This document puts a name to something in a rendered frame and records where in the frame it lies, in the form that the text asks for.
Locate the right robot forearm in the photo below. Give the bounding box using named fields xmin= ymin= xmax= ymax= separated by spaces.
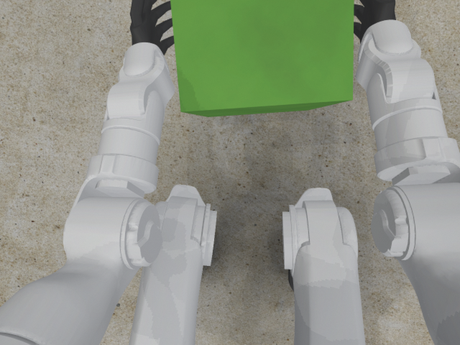
xmin=356 ymin=19 xmax=460 ymax=185

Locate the robot right thigh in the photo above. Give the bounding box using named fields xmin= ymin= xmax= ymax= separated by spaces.
xmin=282 ymin=201 xmax=366 ymax=345

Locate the robot right upper arm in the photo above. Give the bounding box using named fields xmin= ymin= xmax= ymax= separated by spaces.
xmin=370 ymin=183 xmax=460 ymax=345

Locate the robot left upper arm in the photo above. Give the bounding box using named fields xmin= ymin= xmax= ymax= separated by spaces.
xmin=0 ymin=196 xmax=162 ymax=345

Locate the robot left hand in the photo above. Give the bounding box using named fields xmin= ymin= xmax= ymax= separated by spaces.
xmin=130 ymin=0 xmax=175 ymax=55

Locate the robot right hand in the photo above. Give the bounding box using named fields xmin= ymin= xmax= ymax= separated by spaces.
xmin=354 ymin=0 xmax=396 ymax=44

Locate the carton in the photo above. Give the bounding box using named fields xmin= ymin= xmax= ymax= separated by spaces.
xmin=170 ymin=0 xmax=354 ymax=117

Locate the left robot forearm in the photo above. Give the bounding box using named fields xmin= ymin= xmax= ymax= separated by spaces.
xmin=63 ymin=42 xmax=175 ymax=248

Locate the robot left shin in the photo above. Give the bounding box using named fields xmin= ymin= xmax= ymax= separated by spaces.
xmin=155 ymin=185 xmax=206 ymax=231

